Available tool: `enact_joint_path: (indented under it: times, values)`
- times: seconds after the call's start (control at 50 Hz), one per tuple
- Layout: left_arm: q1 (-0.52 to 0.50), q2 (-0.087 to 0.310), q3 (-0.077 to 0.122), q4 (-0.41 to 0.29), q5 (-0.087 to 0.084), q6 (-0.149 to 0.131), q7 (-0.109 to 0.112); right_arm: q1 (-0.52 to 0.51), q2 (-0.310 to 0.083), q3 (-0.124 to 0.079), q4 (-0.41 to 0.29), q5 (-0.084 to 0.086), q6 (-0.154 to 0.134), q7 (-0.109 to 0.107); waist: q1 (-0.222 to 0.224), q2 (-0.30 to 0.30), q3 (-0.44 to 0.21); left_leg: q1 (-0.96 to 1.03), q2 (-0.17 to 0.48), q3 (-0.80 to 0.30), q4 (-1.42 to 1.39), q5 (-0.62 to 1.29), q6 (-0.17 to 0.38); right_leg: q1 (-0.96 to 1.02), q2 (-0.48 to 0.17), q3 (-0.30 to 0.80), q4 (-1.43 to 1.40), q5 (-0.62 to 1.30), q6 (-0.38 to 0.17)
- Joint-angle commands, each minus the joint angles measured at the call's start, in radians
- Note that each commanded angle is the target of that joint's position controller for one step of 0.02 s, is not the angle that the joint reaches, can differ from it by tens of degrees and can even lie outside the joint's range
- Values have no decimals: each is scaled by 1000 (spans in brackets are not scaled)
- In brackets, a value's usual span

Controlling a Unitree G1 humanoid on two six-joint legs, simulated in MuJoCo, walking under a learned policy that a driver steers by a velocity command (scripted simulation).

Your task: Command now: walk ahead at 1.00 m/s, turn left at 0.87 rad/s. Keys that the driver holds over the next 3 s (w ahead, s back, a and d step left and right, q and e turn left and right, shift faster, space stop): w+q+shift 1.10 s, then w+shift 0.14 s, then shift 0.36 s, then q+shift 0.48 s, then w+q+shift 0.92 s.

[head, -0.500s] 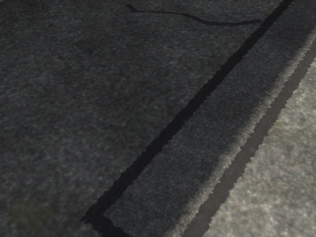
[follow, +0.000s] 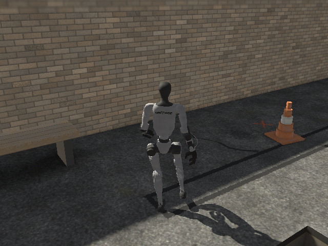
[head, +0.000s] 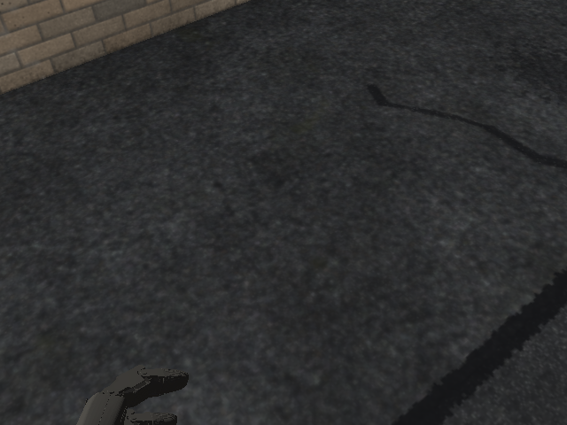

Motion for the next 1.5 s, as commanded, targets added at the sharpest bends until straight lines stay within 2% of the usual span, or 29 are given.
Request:
enact_joint_path:
  times: [0.02,0.14,0.18,0.22,0.24,0.26,0.28,0.32,0.54,0.6,0.64,0.68,0.7,0.72,0.74,0.78,0.88,1.0,1.06,1.08,1.1,1.12,1.14,1.18,1.3,1.38,1.46,1.48,1.5]
  values:
    - [-100,117,27,-94,-19,8,-4,-79,-150,-37,-102,13,-39,-4,39,9,119,-250,207,-310,-321,19,130,80,-8,-95,-278,188,38]
    - [-187,126,32,-102,-40,-13,-9,-66,-200,-65,-105,17,-32,-13,-38,88,46,14,228,-345,-186,351,45,202,82,-104,-659,350,20]
    - [-23,191,63,-52,-43,-19,7,-114,-239,-75,-121,10,-37,-16,44,85,-54,60,230,-348,-7,593,2,416,127,-99,-686,214,-1]
    - [419,290,117,35,-33,-26,43,-220,-220,-69,-161,-2,-56,-7,280,24,-294,-135,167,-270,509,504,-36,898,-4,-2,-597,-75,-37]
    - [548,365,137,59,4,-27,60,-214,-39,-24,-205,4,-66,-11,271,-260,-385,-404,73,-166,844,-280,-32,1119,-279,375,-703,-414,-52]
    - [406,417,158,42,6,-19,50,-91,-43,-3,-254,48,-58,-4,135,-492,-477,-605,78,-112,1029,-261,-39,1140,-403,916,-942,-594,-166]
    - [282,285,142,15,-3,-13,45,-194,-120,-11,-213,7,-36,-13,149,-234,-292,-662,165,-68,1051,-131,-33,979,-334,754,-957,-705,-171]
    - [253,177,116,56,-14,-9,34,-317,-133,-16,-229,-21,-16,14,142,-38,-111,-616,234,-29,955,-31,-54,738,-235,381,-924,-313,-135]
    - [369,187,113,248,-36,-58,16,-622,-57,37,-364,-18,38,83,82,-16,131,-529,256,167,481,269,-50,568,-89,-339,-1078,526,-16]
    - [425,254,126,261,-36,-44,36,-613,-62,36,-344,-14,29,82,60,-67,82,-360,153,275,351,221,9,697,-102,-403,-933,1164,17]
    - [395,306,141,251,-33,-14,56,-420,-112,12,-290,-16,25,66,-58,-111,-25,-149,97,263,322,128,47,722,-152,-388,-651,1402,15]
    - [307,318,152,210,-25,14,46,-48,-192,-44,-161,-6,11,27,-208,-45,-163,323,95,128,173,86,115,461,-116,-365,-46,1026,-17]
    - [280,192,127,172,-10,8,26,-124,-256,-71,-152,23,23,3,-100,189,-90,439,234,-108,187,140,145,113,85,-347,337,-98,-4]
    - [330,188,117,44,-41,-8,25,-173,-357,-90,-211,-14,42,0,-22,237,-293,682,433,-617,31,42,365,-189,134,-149,571,-237,31]
    - [227,222,110,23,-31,-36,22,-138,-307,-90,-224,-6,45,-12,-69,38,-274,608,464,-740,-138,-131,343,-243,81,-36,487,-148,24]
    - [182,206,100,26,-24,-45,20,-185,-220,-67,-176,-5,20,-26,42,-84,-8,247,401,-615,-221,-59,262,-158,9,-31,248,-111,21]
    - [85,155,80,-22,4,33,10,-247,-187,-44,-172,6,-44,-24,121,-62,101,-225,242,-377,-273,80,200,75,-48,-65,-151,-74,77]
    - [-60,154,70,-50,-46,26,-9,-181,-221,-65,-148,17,-46,-8,25,42,44,-129,210,-359,-198,282,76,348,44,-90,-585,318,42]
    - [190,248,113,15,-38,11,18,-198,-278,-78,-141,3,-43,-8,168,-1,-121,-29,181,-329,192,570,4,653,113,-111,-655,89,14]
    - [411,308,140,52,-22,4,40,-244,-240,-66,-158,1,-54,-4,282,-23,-232,-182,136,-277,491,476,-22,914,13,-34,-608,-67,-9]
    - [559,385,158,77,13,0,57,-259,-62,-20,-207,8,-65,-12,290,-276,-327,-438,47,-173,837,-278,-30,1123,-284,350,-728,-435,-36]
    - [432,420,172,66,7,3,46,-163,-67,-2,-248,33,-61,-12,164,-466,-393,-609,57,-108,995,-250,-33,1095,-395,873,-958,-567,-131]
    - [300,298,155,42,-3,8,38,-236,-125,-5,-208,-2,-43,-17,155,-238,-216,-650,150,-81,1015,-126,-28,939,-330,738,-966,-665,-148]
    - [259,203,134,82,-5,9,23,-324,-117,-2,-210,-25,-30,14,133,-64,-63,-583,214,-49,902,-33,-46,710,-221,397,-945,-346,-128]
    - [314,170,116,209,-41,-47,-12,-468,-62,29,-294,-33,-6,37,63,-69,74,-568,195,-35,618,16,-97,562,-146,-14,-995,582,-133]
    - [285,224,120,237,-60,-45,-17,-516,-44,50,-286,-26,-24,63,52,-101,25,-144,146,105,197,297,-97,427,-64,-193,-1024,714,-80]
    - [330,261,123,267,-77,-15,10,-220,-111,25,-150,-54,-38,26,-62,-74,-93,154,129,66,19,395,-33,518,-40,-237,-567,831,-41]
    - [446,235,121,306,-89,27,14,-172,-166,13,-167,-82,-62,2,-66,11,-175,389,410,-179,53,975,-78,348,108,-306,-279,-33,-16]
    - [645,172,115,298,-93,62,21,-89,-271,-12,-169,-51,-47,-33,26,171,-410,643,750,-586,189,1859,38,196,179,-146,105,-407,6]
Next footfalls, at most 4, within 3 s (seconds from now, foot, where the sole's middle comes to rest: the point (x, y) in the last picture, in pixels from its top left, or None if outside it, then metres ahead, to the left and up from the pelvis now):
0.22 right None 0.44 -0.17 -0.77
0.68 left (214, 344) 0.74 0.16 -0.77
1.08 right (164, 225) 1.16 0.32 -0.77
1.48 left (26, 251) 1.09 0.72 -0.77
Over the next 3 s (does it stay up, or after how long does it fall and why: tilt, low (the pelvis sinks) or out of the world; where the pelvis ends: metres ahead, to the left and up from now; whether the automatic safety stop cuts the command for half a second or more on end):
stays up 1.19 0.78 0.00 its command is cut before an obstacle after 2.1 s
